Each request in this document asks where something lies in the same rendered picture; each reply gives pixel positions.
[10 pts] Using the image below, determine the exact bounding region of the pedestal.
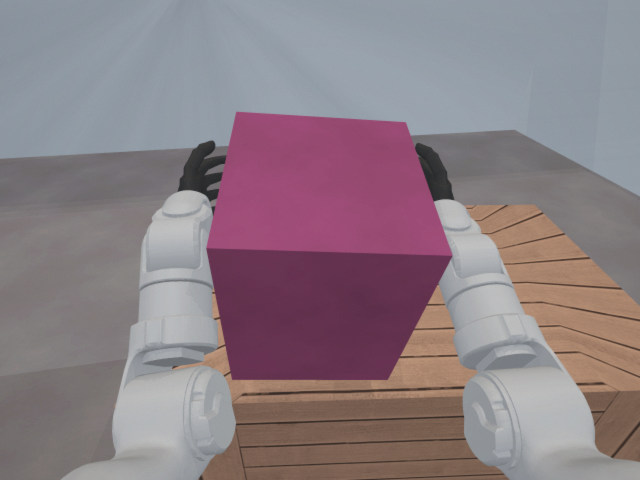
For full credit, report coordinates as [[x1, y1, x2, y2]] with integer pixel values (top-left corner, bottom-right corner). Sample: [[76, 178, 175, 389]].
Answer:
[[114, 205, 640, 480]]

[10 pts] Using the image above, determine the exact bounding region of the left robot upper arm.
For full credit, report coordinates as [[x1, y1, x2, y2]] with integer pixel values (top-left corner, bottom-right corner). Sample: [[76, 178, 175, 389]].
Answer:
[[61, 365, 236, 480]]

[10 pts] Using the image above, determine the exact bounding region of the carton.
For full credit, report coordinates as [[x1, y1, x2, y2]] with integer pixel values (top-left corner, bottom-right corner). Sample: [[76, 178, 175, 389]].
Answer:
[[206, 112, 453, 380]]

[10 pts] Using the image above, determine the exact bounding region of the right robot upper arm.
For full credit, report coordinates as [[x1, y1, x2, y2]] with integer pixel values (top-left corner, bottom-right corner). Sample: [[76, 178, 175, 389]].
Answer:
[[463, 366, 640, 480]]

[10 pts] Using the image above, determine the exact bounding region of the right robot forearm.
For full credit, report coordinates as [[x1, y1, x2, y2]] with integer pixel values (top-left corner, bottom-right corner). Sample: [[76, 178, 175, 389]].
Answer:
[[434, 199, 595, 440]]

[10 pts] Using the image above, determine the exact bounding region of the right robot hand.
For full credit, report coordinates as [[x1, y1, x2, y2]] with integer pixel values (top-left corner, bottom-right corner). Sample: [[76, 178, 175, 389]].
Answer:
[[415, 143, 455, 201]]

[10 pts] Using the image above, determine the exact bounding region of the left robot forearm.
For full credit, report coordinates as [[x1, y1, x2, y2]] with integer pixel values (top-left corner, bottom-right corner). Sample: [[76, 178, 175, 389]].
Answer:
[[112, 190, 218, 451]]

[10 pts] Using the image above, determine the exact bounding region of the left robot hand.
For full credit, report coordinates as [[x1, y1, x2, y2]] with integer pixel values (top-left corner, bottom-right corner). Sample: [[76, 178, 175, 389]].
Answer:
[[178, 141, 227, 215]]

